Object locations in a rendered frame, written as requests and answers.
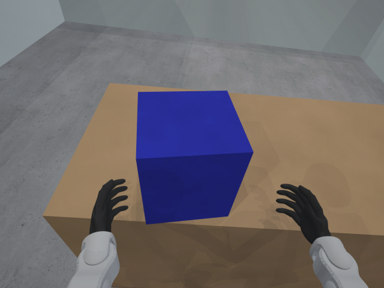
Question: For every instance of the right robot forearm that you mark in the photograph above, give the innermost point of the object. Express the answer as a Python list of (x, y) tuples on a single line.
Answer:
[(333, 265)]

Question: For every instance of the left robot hand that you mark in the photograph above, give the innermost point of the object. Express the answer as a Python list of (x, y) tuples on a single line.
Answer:
[(103, 214)]

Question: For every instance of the right robot hand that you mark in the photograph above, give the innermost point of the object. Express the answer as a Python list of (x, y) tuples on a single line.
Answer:
[(308, 213)]

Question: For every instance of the carton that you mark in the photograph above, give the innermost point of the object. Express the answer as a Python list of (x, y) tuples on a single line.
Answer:
[(192, 154)]

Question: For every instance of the left robot forearm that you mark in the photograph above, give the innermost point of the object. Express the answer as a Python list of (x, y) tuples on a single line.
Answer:
[(98, 263)]

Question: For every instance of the pedestal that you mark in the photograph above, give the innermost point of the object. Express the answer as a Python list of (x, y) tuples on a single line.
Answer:
[(335, 149)]

